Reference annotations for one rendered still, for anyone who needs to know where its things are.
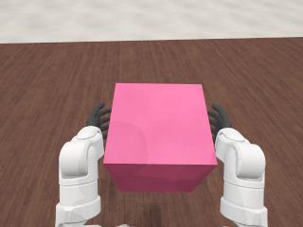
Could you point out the right robot hand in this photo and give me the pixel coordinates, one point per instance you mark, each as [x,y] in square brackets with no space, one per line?
[222,120]

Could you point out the carton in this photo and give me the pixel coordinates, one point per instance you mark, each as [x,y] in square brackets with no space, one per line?
[159,138]

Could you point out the left robot hand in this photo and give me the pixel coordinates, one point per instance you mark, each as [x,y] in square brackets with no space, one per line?
[95,120]

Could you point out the left robot forearm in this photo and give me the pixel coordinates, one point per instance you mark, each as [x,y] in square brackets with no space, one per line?
[78,178]

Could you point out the right robot forearm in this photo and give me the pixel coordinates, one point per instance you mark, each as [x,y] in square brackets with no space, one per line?
[244,179]

